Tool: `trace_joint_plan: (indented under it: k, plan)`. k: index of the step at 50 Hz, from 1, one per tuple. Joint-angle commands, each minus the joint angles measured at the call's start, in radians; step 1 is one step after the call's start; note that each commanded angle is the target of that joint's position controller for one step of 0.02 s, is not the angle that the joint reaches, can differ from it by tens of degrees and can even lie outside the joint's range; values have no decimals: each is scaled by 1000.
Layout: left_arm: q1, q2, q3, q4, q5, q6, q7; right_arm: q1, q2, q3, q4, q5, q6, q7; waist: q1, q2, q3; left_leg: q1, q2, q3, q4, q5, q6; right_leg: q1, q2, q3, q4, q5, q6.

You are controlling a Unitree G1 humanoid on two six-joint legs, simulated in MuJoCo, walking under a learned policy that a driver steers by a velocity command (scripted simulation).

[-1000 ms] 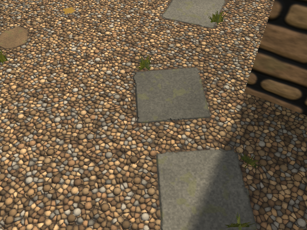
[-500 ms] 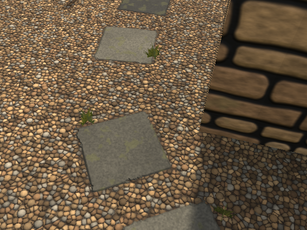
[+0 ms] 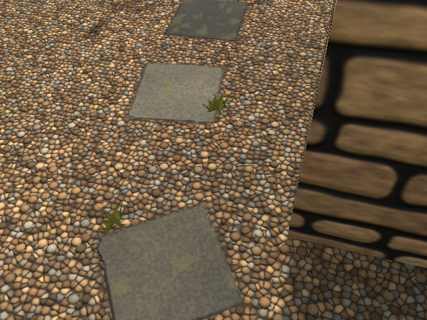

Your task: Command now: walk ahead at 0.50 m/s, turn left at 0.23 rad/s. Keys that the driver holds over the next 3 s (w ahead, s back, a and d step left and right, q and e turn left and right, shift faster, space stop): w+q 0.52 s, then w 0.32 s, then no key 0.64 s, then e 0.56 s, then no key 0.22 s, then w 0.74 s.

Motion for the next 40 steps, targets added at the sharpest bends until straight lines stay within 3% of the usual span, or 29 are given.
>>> trace_joint_plan:
  k: [1, 3, 6, 9, 11, 13, 15, 16, 17, 18, 19, 20, 21, 22, 23, 24, 25, 26, 30, 33, 36, 38, 39, 40]
  plan:
    - [-22, 139, 39, -37, 7, -30, 5, 14, -51, -10, -61, -6, 8, 1, -14, -105, -18, -130, 48, -74, -10, 107, -20, 64, -285, 187, -235, 143, -164]
    - [-10, 137, 36, -15, 12, -33, 4, -15, -57, -15, -70, -7, 8, 0, -8, -110, -11, -149, 32, -86, -119, 228, -21, 80, -259, 105, -236, 198, -148]
    - [20, 151, 33, 9, 11, -22, 16, -146, -32, -3, -104, -10, -9, 22, 43, -89, 11, -109, 4, -26, -345, 405, -9, 93, -237, 8, -252, 235, -113]
    - [90, 173, 34, 51, 7, -15, 21, -243, -21, 6, -148, -5, -12, 49, 83, -77, 39, -136, -15, -4, -461, 430, 13, 185, -272, -23, -236, 251, -98]
    - [103, 183, 34, 68, 2, 1, 30, -284, -16, 8, -177, -8, -12, 67, 86, -76, 43, -164, -29, 15, -502, 380, 23, 269, -298, -32, -198, 298, -81]
    - [96, 198, 36, 80, 0, 16, 47, -304, -34, 2, -200, -10, -6, 80, 63, -104, 34, -156, -45, 41, -534, 304, 42, 334, -314, -53, -141, 399, -59]
    - [96, 224, 41, 74, 7, 32, 59, -232, -71, -16, -202, -14, -9, 89, 17, -155, -31, -36, -109, 111, -492, 156, 76, 353, -313, -95, 26, 756, -37]
    - [84, 226, 44, 68, 4, 47, 65, -109, -104, -39, -175, -7, -8, 87, -46, -172, -101, 91, -143, 126, -488, 114, 103, 332, -298, -116, 182, 885, -21]
    - [76, 228, 44, 53, 3, 56, 72, 59, -164, -76, -134, -12, -7, 73, -131, -128, -176, 336, -170, 106, -563, 185, 153, 209, -261, -137, 415, 865, 16]
    - [136, 183, 25, 22, 30, 35, 70, 178, -269, -110, -110, -11, 9, 43, -137, 57, -292, 668, 37, -204, -546, 267, 231, -79, -199, -142, 742, 387, 54]
    - [213, 63, -17, -16, 34, -10, 39, 120, -314, -113, -150, 2, 8, 35, -39, 246, -438, 993, 241, -778, -691, 72, 454, -505, 24, 26, 1072, -420, 106]
    - [112, 166, 5, -4, -15, -52, 17, 162, -211, -89, -142, -1, 7, 27, -122, 76, -435, 981, 232, -752, -756, 46, 402, -583, -44, 183, 1114, -368, 79]
    - [35, 184, 8, -29, -40, -71, 10, 127, -167, -80, -143, -6, 2, 19, -118, 27, -289, 863, 190, -588, -752, 110, 361, -620, -78, 163, 1079, -296, 64]
    - [0, 162, 8, -34, -39, -77, 20, 53, -124, -64, -157, 1, 1, 18, -62, -108, -180, 687, 142, -476, -761, 182, 310, -571, -129, 159, 958, -242, 60]
    - [-13, 164, 14, -34, -23, -71, 30, -5, -101, -56, -172, -1, 2, 18, -26, -94, -125, 557, 107, -416, -786, 260, 300, -505, -149, 153, 871, -214, 70]
    - [-10, 157, 15, -42, -9, -56, 39, -43, -112, -57, -188, -18, 13, 18, 2, -48, -98, 465, 84, -391, -813, 315, 304, -450, -161, 150, 847, -196, 79]
    - [11, 164, 19, -45, 4, -39, 44, -59, -114, -59, -192, -16, 14, 17, 25, -21, -81, 399, 68, -371, -838, 350, 307, -423, -165, 146, 811, -175, 91]
    - [32, 159, 22, -39, 5, -31, 39, -43, -104, -57, -187, -6, 2, 13, 34, -8, -69, 353, 59, -349, -852, 377, 309, -401, -165, 138, 772, -165, 103]
    - [-96, 100, 5, -75, 8, -26, 24, 42, -115, -55, -159, -11, 10, -11, -25, 4, -50, 336, 11, -219, -853, 480, 267, -433, -159, 95, 527, 75, 136]
    - [-197, 80, -5, -88, 0, -39, 10, 97, -122, -52, -137, -8, 16, -16, -77, 16, -39, 319, -13, -183, -847, 397, 222, -347, -118, 72, 328, 271, 120]
    - [-291, 93, 2, -113, -2, -47, -13, 146, -122, -47, -105, -10, 13, -18, -117, 20, -16, 402, 32, -236, -824, 352, 222, -370, -99, 81, 229, 290, 88]
    - [-317, 102, 8, -126, 0, -53, -24, 177, -127, -50, -86, -8, 19, -21, -118, 16, -11, 508, 74, -279, -775, 398, 220, -417, -90, 90, 191, 212, 59]
    - [-275, 100, 6, -122, 0, -53, -22, 183, -123, -52, -73, -5, 30, -22, -93, 34, 0, 529, 81, -290, -764, 407, 204, -394, -94, 96, 144, 182, 35]
    - [-229, 128, 17, -92, -2, -55, -18, 183, -114, -53, -62, -9, 31, -25, -84, 62, -15, 558, 90, -286, -747, 480, 186, -336, -84, 88, 136, 155, 17]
